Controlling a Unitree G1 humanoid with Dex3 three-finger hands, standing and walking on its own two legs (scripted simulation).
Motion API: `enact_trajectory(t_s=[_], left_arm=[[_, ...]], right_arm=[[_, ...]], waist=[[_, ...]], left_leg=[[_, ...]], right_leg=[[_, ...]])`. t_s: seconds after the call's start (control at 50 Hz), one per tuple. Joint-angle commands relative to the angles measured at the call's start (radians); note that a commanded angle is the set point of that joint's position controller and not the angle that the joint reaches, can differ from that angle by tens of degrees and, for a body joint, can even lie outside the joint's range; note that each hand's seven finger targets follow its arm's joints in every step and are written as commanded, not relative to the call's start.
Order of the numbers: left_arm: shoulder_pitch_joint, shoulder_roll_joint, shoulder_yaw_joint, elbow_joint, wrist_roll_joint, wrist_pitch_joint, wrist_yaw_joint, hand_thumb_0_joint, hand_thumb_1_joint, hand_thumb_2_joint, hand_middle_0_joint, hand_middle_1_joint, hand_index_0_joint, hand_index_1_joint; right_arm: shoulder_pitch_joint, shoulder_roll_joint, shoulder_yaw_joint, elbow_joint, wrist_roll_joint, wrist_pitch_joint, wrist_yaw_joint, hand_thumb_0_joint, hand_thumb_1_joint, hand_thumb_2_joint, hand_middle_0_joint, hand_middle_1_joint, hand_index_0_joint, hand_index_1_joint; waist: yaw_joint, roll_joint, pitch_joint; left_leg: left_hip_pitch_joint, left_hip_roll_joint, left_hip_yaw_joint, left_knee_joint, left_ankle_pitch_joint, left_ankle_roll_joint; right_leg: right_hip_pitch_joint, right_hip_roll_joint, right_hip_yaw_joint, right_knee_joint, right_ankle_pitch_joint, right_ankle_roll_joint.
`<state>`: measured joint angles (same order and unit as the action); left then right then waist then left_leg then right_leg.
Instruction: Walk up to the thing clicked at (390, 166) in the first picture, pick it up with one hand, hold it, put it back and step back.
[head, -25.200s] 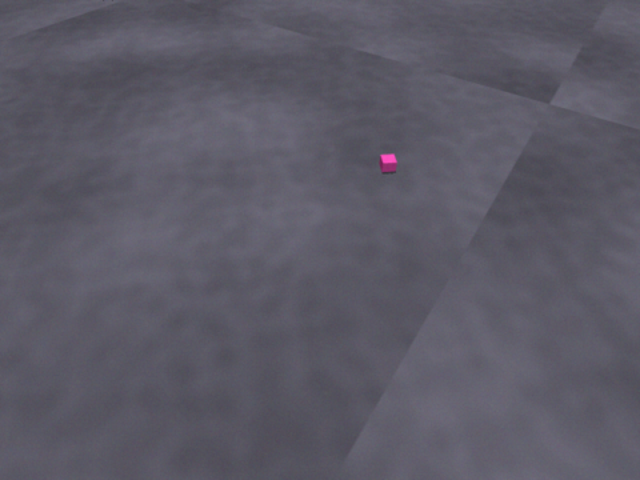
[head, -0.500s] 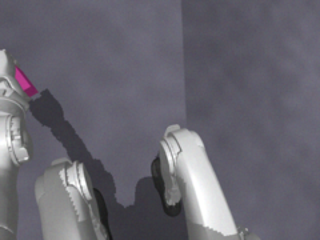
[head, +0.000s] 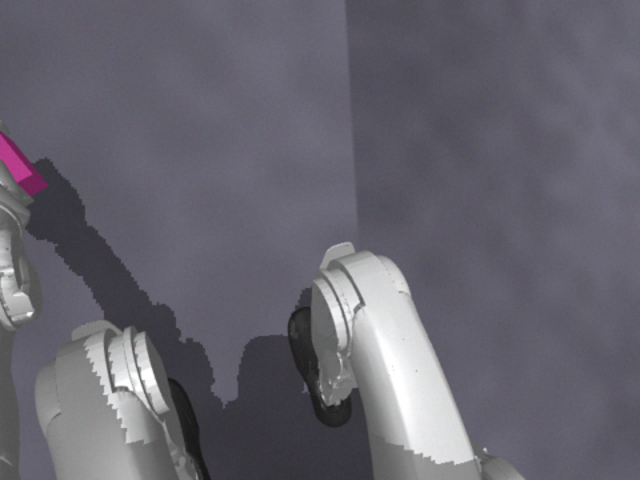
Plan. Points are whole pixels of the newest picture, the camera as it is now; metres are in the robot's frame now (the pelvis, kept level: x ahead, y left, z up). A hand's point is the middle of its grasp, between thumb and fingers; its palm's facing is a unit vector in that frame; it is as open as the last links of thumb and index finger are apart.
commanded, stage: rest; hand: left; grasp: from above
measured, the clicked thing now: out of the picture +0.52 +0.26 -0.22
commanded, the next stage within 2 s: open in 1.56 s
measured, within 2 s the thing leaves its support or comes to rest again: rests again in 1.34 s
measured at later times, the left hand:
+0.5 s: hand (11, 169) +0.52 +0.25 -0.23, palm faces -0.35 -0.26 -0.90, open 10.0 cm
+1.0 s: hand (9, 179) +0.52 +0.26 -0.24, palm faces -0.37 -0.26 -0.89, open 10.0 cm
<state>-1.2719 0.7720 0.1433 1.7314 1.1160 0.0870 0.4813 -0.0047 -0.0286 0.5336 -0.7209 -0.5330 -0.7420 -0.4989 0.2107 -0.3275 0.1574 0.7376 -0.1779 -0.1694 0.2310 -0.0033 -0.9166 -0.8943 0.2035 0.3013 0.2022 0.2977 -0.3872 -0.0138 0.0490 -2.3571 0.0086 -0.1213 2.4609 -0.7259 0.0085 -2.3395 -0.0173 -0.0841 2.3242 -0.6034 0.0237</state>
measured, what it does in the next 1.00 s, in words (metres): stands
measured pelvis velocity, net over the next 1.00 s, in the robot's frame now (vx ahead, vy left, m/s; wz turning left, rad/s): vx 0.00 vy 0.01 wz -0.08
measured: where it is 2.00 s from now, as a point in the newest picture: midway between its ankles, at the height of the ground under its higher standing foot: (258, 424)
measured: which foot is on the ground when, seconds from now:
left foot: down 0.00-1.00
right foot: down 0.00-1.00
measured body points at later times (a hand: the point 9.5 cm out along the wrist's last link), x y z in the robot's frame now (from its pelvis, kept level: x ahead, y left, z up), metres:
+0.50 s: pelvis +0.00 +0.00 +0.00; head +0.31 +0.07 +0.32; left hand +0.54 +0.26 -0.18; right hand -0.02 -0.24 -0.07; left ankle +0.06 +0.12 -0.28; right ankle +0.11 -0.12 -0.28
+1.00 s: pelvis +0.00 +0.01 +0.00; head +0.31 +0.08 +0.31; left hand +0.53 +0.27 -0.19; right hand -0.03 -0.24 -0.05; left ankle +0.06 +0.12 -0.28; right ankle +0.11 -0.12 -0.28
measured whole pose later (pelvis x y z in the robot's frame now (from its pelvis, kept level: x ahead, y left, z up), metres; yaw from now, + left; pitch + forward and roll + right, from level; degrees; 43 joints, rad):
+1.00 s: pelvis +0.00 +0.01 +0.00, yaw -5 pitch +33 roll -13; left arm -1.33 0.95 0.17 1.82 1.07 0.13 0.61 -0.01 -0.05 0.55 -0.75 -0.51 -0.76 -0.48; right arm 0.19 -0.36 0.28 0.68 -0.21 -0.27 0.32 0.00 -0.92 -0.90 0.20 0.30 0.20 0.30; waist -0.47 -0.10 0.16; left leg -2.36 0.02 -0.19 2.50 -0.75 0.02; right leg -2.31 0.00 -0.15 2.30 -0.59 0.04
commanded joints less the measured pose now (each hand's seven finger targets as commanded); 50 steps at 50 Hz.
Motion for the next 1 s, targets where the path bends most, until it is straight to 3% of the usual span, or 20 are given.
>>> enact_trajectory(t_s=[0.0, 0.14, 0.2, 0.24, 0.28, 0.36, 0.44, 0.58, 0.6, 0.68, 0.7, 0.74, 0.78, 0.82, 0.84, 0.86, 0.88, 0.94, 0.96, 0.98], left_arm=[[-0.407, 0.205, -0.022, -0.147, 0.016, -0.015, 0.08, 0.0, 0.397, 0.709, -0.96, -0.539, -0.93, -0.572], [-0.39, 0.219, 0.012, -0.079, -0.004, 0.009, 0.148, 0.0, 0.448, 0.753, -0.985, -0.566, -0.964, -0.589], [-0.409, 0.218, 0.008, -0.041, -0.016, 0.017, 0.158, 0.0, 0.426, 0.736, -0.975, -0.544, -0.951, -0.569], [-0.395, 0.259, 0.026, -0.055, -0.026, 0.023, 0.164, 0.0, 0.429, 0.722, -0.965, -0.55, -0.948, -0.569], [-0.387, 0.243, 0.011, -0.033, -0.031, 0.029, 0.16, 0.0, 0.439, 0.71, -0.983, -0.542, -0.966, -0.561], [-0.395, 0.292, 0.023, -0.087, -0.031, 0.031, 0.168, 0.0, 0.454, 0.749, -0.999, -0.566, -0.978, -0.589], [-0.381, 0.312, 0.036, -0.067, -0.029, 0.041, 0.178, 0.0, 0.487, 0.78, -1.027, -0.572, -1.0, -0.601], [-0.373, 0.293, 0.008, -0.052, -0.039, 0.047, 0.171, 0.0, 0.475, 0.765, -1.027, -0.571, -0.999, -0.6], [-0.364, 0.325, 0.033, -0.053, -0.037, 0.049, 0.176, 0.0, 0.485, 0.788, -1.025, -0.58, -0.998, -0.609], [-0.375, 0.297, 0.006, -0.057, -0.049, 0.044, 0.167, 0.0, 0.482, 0.789, -1.029, -0.574, -0.999, -0.607], [-0.389, 0.318, 0.004, -0.077, -0.044, 0.041, 0.17, 0.0, 0.465, 0.792, -1.025, -0.575, -0.99, -0.612], [-0.374, 0.307, -0.001, -0.042, -0.044, 0.041, 0.166, 0.0, 0.492, 0.759, -1.025, -0.574, -1.003, -0.598], [-0.35, 0.334, 0.02, -0.018, -0.039, 0.045, 0.168, 0.0, 0.493, 0.787, -1.03, -0.581, -1.002, -0.611], [-0.385, 0.331, 0.007, -0.059, -0.041, 0.038, 0.174, 0.0, 0.47, 0.773, -1.026, -0.558, -0.992, -0.594], [-0.351, 0.329, 0.017, -0.003, -0.035, 0.044, 0.177, 0.0, 0.5, 0.764, -1.025, -0.58, -1.003, -0.604], [-0.388, 0.313, -0.002, -0.048, -0.038, 0.037, 0.172, 0.0, 0.492, 0.758, -1.02, -0.572, -0.997, -0.597], [-0.368, 0.343, 0.017, -0.037, -0.03, 0.037, 0.177, 0.0, 0.462, 0.759, -1.007, -0.565, -0.978, -0.596], [-0.403, 0.321, -0.017, -0.06, -0.036, 0.031, 0.172, 0.0, 0.492, 0.774, -1.029, -0.586, -1.002, -0.616], [-0.373, 0.352, 0.004, -0.021, -0.033, 0.034, 0.18, 0.0, 0.488, 0.8, -1.031, -0.588, -0.997, -0.624], [-0.362, 0.339, -0.002, -0.028, -0.035, 0.036, 0.176, 0.0, 0.497, 0.789, -1.033, -0.59, -1.004, -0.621]], right_arm=[[0.251, -0.275, -0.059, 0.013, -0.009, -0.001, 0.005, 0.0, -0.908, -0.901, 0.2, 0.3, 0.199, 0.3], [0.272, -0.287, -0.046, 0.017, -0.025, -0.026, 0.038, 0.0, -0.903, -0.896, 0.2, 0.3, 0.2, 0.3], [0.273, -0.291, -0.033, 0.028, -0.038, -0.04, 0.054, 0.0, -0.904, -0.897, 0.2, 0.3, 0.2, 0.3], [0.268, -0.3, -0.03, 0.026, -0.033, -0.048, 0.058, 0.0, -0.904, -0.897, 0.2, 0.3, 0.2, 0.3], [0.26, -0.295, -0.017, 0.022, -0.039, -0.056, 0.068, 0.0, -0.906, -0.898, 0.2, 0.3, 0.2, 0.3], [0.245, -0.313, -0.009, 0.01, -0.031, -0.06, 0.074, 0.0, -0.907, -0.899, 0.2, 0.3, 0.2, 0.3], [0.246, -0.323, -0.003, 0.006, -0.029, -0.066, 0.085, 0.0, -0.907, -0.9, 0.2, 0.3, 0.2, 0.3], [0.238, -0.327, 0.015, -0.003, -0.03, -0.072, 0.094, 0.0, -0.911, -0.902, 0.2, 0.3, 0.2, 0.3], [0.25, -0.337, 0.012, -0.001, -0.032, -0.072, 0.094, 0.0, -0.908, -0.901, 0.2, 0.3, 0.2, 0.3], [0.241, -0.336, 0.024, -0.008, -0.034, -0.085, 0.095, 0.0, -0.909, -0.902, 0.2, 0.3, 0.2, 0.3], [0.236, -0.345, 0.023, 0.001, -0.03, -0.085, 0.093, 0.0, -0.91, -0.903, 0.2, 0.3, 0.2, 0.3], [0.235, -0.342, 0.029, -0.007, -0.036, -0.091, 0.096, 0.0, -0.908, -0.902, 0.2, 0.3, 0.2, 0.3], [0.246, -0.356, 0.028, -0.003, -0.036, -0.094, 0.093, 0.0, -0.908, -0.902, 0.2, 0.3, 0.2, 0.3], [0.237, -0.355, 0.032, -0.002, -0.031, -0.095, 0.09, 0.0, -0.909, -0.903, 0.2, 0.3, 0.2, 0.3], [0.245, -0.359, 0.031, 0.0, -0.033, -0.096, 0.091, 0.0, -0.908, -0.902, 0.2, 0.3, 0.2, 0.3], [0.232, -0.358, 0.036, -0.013, -0.035, -0.099, 0.093, 0.0, -0.907, -0.902, 0.2, 0.3, 0.2, 0.3], [0.236, -0.368, 0.034, -0.009, -0.032, -0.099, 0.09, 0.0, -0.908, -0.903, 0.2, 0.3, 0.2, 0.3], [0.223, -0.356, 0.046, -0.017, -0.033, -0.102, 0.092, 0.0, -0.911, -0.905, 0.2, 0.3, 0.2, 0.3], [0.228, -0.369, 0.044, -0.013, -0.034, -0.103, 0.09, 0.0, -0.909, -0.904, 0.2, 0.3, 0.2, 0.3], [0.232, -0.361, 0.047, -0.021, -0.037, -0.102, 0.09, 0.0, -0.909, -0.903, 0.2, 0.3, 0.2, 0.3]], waist=[[-0.045, 0.398, -0.727], [-0.056, 0.433, -0.731], [-0.089, 0.389, -0.676], [-0.068, 0.408, -0.687], [-0.089, 0.409, -0.654], [-0.076, 0.433, -0.717], [-0.084, 0.437, -0.69], [-0.115, 0.456, -0.619], [-0.105, 0.45, -0.644], [-0.131, 0.445, -0.605], [-0.117, 0.473, -0.632], [-0.133, 0.453, -0.572], [-0.134, 0.439, -0.581], [-0.126, 0.5, -0.61], [-0.135, 0.489, -0.566], [-0.147, 0.495, -0.545], [-0.135, 0.49, -0.58], [-0.146, 0.494, -0.564], [-0.145, 0.471, -0.554], [-0.155, 0.458, -0.548]], left_leg=[[0.465, -0.005, 0.065, -0.245, 0.235, 0.01], [0.478, 0.002, 0.058, -0.238, 0.286, 0.003], [0.425, 0.004, 0.054, -0.218, 0.256, 0.014], [0.434, 0.004, 0.054, -0.221, 0.267, 0.012], [0.43, 0.004, 0.048, -0.217, 0.256, 0.014], [0.471, 0.009, 0.037, -0.219, 0.285, 0.01], [0.464, 0.012, 0.027, -0.223, 0.286, 0.008], [0.453, 0.015, 0.022, -0.226, 0.276, 0.007], [0.464, 0.018, 0.021, -0.224, 0.3, 0.005], [0.476, 0.019, 0.008, -0.223, 0.287, 0.005], [0.486, 0.021, 0.01, -0.228, 0.285, 0.003], [0.451, 0.019, 0.007, -0.225, 0.254, 0.007], [0.467, 0.021, 0.004, -0.222, 0.266, 0.006], [0.515, 0.025, -0.009, -0.247, 0.266, -0.006], [0.52, 0.028, -0.02, -0.25, 0.253, -0.009], [0.508, 0.029, -0.022, -0.247, 0.247, -0.006], [0.521, 0.03, -0.022, -0.243, 0.263, -0.007], [0.498, 0.027, -0.014, -0.233, 0.255, -0.002], [0.475, 0.028, -0.01, -0.228, 0.249, 0.002], [0.477, 0.025, -0.004, -0.22, 0.268, 0.003]], right_leg=[[0.459, 0.054, -0.102, -0.178, 0.2, -0.056], [0.487, 0.057, -0.109, -0.173, 0.254, -0.056], [0.484, 0.061, -0.114, -0.186, 0.239, -0.049], [0.498, 0.059, -0.109, -0.187, 0.245, -0.049], [0.493, 0.061, -0.116, -0.184, 0.236, -0.049], [0.527, 0.067, -0.122, -0.184, 0.262, -0.049], [0.515, 0.069, -0.132, -0.179, 0.262, -0.051], [0.521, 0.075, -0.137, -0.184, 0.258, -0.053], [0.544, 0.073, -0.139, -0.186, 0.278, -0.05], [0.512, 0.075, -0.148, -0.184, 0.269, -0.05], [0.519, 0.078, -0.147, -0.186, 0.264, -0.053], [0.497, 0.076, -0.151, -0.187, 0.243, -0.05], [0.511, 0.073, -0.154, -0.192, 0.254, -0.048], [0.488, 0.075, -0.161, -0.183, 0.247, -0.054], [0.453, 0.07, -0.169, -0.176, 0.239, -0.054], [0.443, 0.071, -0.17, -0.174, 0.234, -0.053], [0.464, 0.072, -0.169, -0.176, 0.248, -0.053], [0.475, 0.076, -0.165, -0.176, 0.248, -0.052], [0.489, 0.077, -0.165, -0.187, 0.245, -0.049], [0.509, 0.079, -0.162, -0.189, 0.262, -0.048]])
